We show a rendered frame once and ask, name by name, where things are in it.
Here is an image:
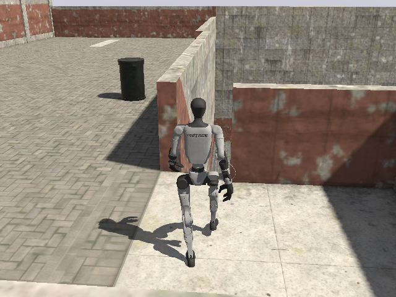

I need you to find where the left robot upper arm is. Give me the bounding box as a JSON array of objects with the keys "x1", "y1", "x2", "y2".
[{"x1": 170, "y1": 124, "x2": 186, "y2": 157}]

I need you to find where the robot right hand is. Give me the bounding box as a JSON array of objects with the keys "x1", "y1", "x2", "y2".
[{"x1": 218, "y1": 183, "x2": 233, "y2": 202}]

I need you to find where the robot left hand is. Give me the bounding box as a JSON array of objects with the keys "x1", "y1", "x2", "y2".
[{"x1": 169, "y1": 161, "x2": 184, "y2": 172}]

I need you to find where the robot right forearm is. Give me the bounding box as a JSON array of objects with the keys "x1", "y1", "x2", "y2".
[{"x1": 219, "y1": 151, "x2": 232, "y2": 184}]

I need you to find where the robot right foot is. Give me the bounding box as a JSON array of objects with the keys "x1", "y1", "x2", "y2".
[{"x1": 210, "y1": 218, "x2": 218, "y2": 231}]

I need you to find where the robot head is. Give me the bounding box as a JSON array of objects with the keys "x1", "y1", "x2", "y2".
[{"x1": 187, "y1": 98, "x2": 208, "y2": 127}]

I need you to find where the right robot upper arm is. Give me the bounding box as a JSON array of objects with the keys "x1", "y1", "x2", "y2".
[{"x1": 211, "y1": 124, "x2": 225, "y2": 160}]

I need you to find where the robot left forearm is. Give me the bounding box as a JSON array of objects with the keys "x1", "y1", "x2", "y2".
[{"x1": 168, "y1": 148, "x2": 177, "y2": 165}]

